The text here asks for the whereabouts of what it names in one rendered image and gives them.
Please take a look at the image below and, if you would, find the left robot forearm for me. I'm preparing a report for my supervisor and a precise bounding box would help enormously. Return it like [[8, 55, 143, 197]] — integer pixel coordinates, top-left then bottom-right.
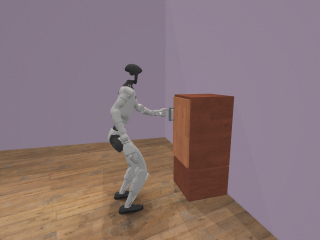
[[141, 107, 159, 117]]

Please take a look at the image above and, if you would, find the left robot upper arm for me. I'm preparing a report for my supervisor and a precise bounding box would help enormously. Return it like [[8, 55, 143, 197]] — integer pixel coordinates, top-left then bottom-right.
[[134, 99, 144, 112]]

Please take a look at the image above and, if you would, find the left robot hand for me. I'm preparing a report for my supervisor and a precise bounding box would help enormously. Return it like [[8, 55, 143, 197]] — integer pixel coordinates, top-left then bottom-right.
[[159, 108, 173, 117]]

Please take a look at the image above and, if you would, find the right robot hand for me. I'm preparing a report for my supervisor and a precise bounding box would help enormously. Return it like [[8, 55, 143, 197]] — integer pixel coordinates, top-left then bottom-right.
[[123, 142, 139, 167]]

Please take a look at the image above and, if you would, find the left robot shin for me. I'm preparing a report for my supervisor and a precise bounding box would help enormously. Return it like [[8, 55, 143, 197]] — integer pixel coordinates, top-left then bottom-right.
[[120, 166, 136, 194]]

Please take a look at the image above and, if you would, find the right robot shin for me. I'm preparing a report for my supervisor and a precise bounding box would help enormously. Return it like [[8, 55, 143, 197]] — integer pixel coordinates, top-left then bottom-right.
[[125, 169, 149, 208]]

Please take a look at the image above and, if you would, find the right robot forearm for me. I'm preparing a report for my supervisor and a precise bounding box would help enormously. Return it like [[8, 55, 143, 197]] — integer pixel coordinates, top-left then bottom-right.
[[111, 109, 130, 145]]

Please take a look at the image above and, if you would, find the right robot upper arm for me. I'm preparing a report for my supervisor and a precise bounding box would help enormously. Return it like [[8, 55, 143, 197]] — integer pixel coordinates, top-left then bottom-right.
[[110, 86, 134, 117]]

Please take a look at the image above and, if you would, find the cupboard door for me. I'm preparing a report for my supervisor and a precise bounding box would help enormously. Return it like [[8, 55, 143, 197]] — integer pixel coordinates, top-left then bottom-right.
[[173, 96, 191, 168]]

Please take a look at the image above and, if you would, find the robot shin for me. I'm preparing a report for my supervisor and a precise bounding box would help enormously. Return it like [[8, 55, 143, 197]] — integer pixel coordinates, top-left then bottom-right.
[[125, 169, 149, 208], [120, 166, 136, 194]]

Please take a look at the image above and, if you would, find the handle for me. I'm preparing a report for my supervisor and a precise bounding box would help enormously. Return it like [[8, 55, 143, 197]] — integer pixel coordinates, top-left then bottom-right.
[[168, 107, 175, 121]]

